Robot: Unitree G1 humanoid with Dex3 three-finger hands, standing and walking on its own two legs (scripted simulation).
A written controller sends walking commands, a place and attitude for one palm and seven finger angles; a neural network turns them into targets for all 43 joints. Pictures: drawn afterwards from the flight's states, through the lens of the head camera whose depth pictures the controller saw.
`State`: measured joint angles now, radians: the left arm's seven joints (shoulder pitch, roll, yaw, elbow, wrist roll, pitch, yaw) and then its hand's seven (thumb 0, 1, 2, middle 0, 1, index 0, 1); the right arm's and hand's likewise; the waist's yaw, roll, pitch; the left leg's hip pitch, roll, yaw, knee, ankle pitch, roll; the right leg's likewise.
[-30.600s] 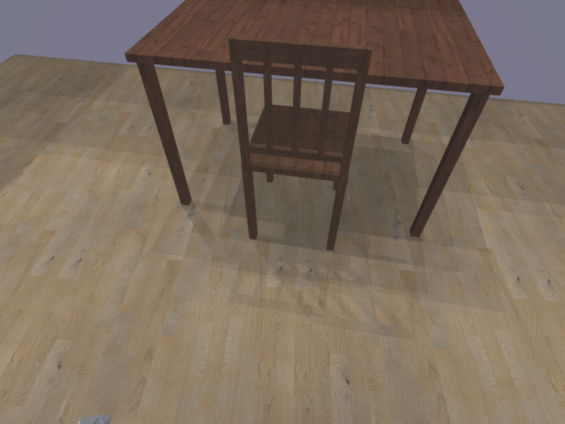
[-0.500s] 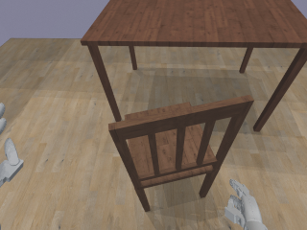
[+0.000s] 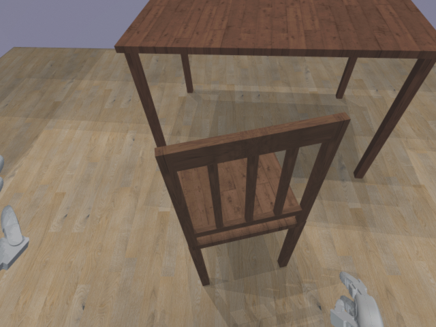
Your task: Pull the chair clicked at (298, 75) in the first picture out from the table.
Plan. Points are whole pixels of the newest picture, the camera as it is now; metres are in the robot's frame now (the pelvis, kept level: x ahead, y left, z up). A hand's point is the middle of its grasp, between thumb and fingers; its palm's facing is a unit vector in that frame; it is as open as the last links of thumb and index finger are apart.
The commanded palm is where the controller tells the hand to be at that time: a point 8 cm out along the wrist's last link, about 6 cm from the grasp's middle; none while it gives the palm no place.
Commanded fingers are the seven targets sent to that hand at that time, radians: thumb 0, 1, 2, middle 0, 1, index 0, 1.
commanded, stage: step back with the hand held close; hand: left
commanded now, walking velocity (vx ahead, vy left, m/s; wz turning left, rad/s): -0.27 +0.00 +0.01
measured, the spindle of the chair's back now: (250, 191) +0.44 -0.03 -0.09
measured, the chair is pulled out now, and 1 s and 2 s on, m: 0.46 0.46 0.46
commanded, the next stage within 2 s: stop stepping back and stand still in 1.22 s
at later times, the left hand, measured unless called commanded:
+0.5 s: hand (28, 233) +0.20 +0.26 +0.17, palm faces +0.41 -0.73 -0.55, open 7.4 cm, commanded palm +0.13 +0.30 +0.19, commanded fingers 0.00 0.90 0.90 -0.20 -0.30 -0.20 -0.30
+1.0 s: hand (9, 273) +0.15 +0.26 +0.16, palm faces +0.34 -0.75 -0.56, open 7.4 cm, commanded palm +0.08 +0.31 +0.19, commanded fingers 0.00 0.90 0.90 -0.20 -0.30 -0.20 -0.30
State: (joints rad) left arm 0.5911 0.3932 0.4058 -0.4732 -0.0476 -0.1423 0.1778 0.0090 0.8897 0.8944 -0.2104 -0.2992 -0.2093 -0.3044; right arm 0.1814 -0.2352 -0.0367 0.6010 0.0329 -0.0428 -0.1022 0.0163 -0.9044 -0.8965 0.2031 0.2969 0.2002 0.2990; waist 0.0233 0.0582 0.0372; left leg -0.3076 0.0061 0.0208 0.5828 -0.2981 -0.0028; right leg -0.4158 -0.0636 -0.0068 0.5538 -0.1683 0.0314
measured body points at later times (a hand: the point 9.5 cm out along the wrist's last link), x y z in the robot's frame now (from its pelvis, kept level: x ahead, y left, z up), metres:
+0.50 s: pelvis -0.01 +0.00 -0.01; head +0.05 -0.01 +0.44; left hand +0.17 +0.29 +0.20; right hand +0.17 -0.23 -0.11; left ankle +0.01 +0.12 -0.73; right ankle +0.08 -0.14 -0.73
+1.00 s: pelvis -0.05 +0.00 +0.00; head +0.01 +0.01 +0.44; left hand +0.13 +0.30 +0.19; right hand +0.15 -0.24 -0.09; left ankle -0.05 +0.13 -0.73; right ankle +0.01 -0.13 -0.73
